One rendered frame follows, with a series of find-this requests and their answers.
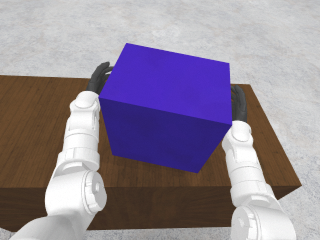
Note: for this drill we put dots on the left robot upper arm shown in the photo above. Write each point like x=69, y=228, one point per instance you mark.
x=72, y=201

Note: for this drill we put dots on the right robot forearm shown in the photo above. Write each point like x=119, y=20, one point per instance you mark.
x=244, y=170

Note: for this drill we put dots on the carton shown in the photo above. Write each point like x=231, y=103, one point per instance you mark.
x=166, y=108

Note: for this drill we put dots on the left robot forearm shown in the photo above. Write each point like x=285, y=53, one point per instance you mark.
x=81, y=138

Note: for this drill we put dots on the robot right hand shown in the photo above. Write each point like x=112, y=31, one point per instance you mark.
x=239, y=106

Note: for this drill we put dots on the pedestal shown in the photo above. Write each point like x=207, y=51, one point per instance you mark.
x=33, y=116

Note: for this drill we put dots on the robot left hand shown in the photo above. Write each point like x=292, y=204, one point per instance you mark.
x=97, y=81

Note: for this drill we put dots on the right robot upper arm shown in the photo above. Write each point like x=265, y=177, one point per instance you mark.
x=253, y=222

